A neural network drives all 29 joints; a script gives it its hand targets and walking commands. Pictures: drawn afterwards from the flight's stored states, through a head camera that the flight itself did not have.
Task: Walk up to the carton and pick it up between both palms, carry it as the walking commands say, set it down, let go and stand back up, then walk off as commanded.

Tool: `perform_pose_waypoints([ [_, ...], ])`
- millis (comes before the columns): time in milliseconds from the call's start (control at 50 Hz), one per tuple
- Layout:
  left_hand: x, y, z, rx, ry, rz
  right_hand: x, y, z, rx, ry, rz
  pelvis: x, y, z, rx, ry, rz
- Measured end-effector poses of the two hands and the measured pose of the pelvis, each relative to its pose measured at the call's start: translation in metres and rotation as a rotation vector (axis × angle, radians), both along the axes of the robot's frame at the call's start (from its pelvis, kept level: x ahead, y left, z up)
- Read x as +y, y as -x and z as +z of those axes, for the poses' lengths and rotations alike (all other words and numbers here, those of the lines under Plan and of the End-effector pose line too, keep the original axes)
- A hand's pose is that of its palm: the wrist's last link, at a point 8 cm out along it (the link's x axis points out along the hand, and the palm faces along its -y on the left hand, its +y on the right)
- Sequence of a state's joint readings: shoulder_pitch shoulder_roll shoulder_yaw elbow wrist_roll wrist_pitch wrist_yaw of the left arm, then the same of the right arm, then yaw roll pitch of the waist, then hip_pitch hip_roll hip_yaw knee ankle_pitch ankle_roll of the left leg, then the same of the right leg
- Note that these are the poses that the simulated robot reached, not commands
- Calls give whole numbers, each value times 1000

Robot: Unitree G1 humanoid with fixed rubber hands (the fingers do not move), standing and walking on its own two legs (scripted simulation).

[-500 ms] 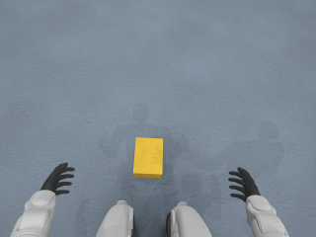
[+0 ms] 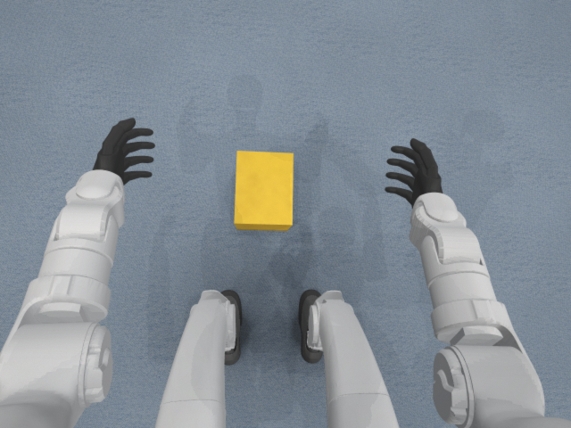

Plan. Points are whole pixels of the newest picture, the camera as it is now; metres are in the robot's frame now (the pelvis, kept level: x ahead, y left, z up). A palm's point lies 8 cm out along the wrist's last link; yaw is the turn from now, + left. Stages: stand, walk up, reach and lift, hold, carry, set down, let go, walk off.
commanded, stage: reach and lift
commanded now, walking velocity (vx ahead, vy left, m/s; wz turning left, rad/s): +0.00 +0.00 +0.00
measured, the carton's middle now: (263, 193) +0.50 +0.01 -0.60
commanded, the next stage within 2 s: none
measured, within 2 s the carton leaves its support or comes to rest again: neither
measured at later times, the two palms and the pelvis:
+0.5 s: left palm (160, 114) +0.53 +0.18 -0.16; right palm (366, 137) +0.51 -0.15 -0.17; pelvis -0.01 +0.00 -0.02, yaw +0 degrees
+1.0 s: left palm (181, 146) +0.53 +0.17 -0.28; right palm (339, 162) +0.50 -0.13 -0.29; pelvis -0.05 +0.00 -0.15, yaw +0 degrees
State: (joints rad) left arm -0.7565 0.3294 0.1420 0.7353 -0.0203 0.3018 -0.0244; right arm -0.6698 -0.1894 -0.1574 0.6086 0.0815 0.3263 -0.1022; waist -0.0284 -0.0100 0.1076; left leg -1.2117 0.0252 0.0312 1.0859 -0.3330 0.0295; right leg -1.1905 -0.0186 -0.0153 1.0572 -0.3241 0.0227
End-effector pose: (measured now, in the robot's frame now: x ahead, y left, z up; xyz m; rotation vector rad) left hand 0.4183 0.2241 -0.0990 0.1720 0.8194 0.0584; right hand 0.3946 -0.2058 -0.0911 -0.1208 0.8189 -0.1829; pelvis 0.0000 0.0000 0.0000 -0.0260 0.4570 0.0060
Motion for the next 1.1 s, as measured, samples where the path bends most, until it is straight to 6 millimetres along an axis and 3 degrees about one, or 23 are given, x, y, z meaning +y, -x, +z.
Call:
perform_pose_waypoints([
  [280, -24, -72, -28, -126, 64, 32, 37, -73, -36, -120, -65, -12, 2, -2, -20, 199, 0, -2],
  [400, -32, -103, -42, -178, 75, 36, 49, -103, -51, -169, -70, -8, 1, 4, -19, 144, 0, 3],
  [480, -39, -116, -57, -236, 77, 30, 55, -113, -68, -218, -82, -1, 1, 13, -17, 12, 4, 7],
  [640, -44, -103, -86, -222, 76, 26, 55, -96, -97, -198, -88, -18, -2, 18, -36, 59, 3, -1],
  [760, -37, -104, -103, -187, 76, 57, 59, -101, -114, -159, -91, -24, -4, 30, -57, 39, 4, 5],
  [920, -47, -109, -154, -198, 96, 68, 71, -110, -164, -175, -87, -12, -2, 46, -115, 39, 14, 5],
  [1100, -50, -100, -221, -197, 78, 60, 64, -99, -233, -155, -76, -6, 0, 53, -182, 48, 21, 2],
])
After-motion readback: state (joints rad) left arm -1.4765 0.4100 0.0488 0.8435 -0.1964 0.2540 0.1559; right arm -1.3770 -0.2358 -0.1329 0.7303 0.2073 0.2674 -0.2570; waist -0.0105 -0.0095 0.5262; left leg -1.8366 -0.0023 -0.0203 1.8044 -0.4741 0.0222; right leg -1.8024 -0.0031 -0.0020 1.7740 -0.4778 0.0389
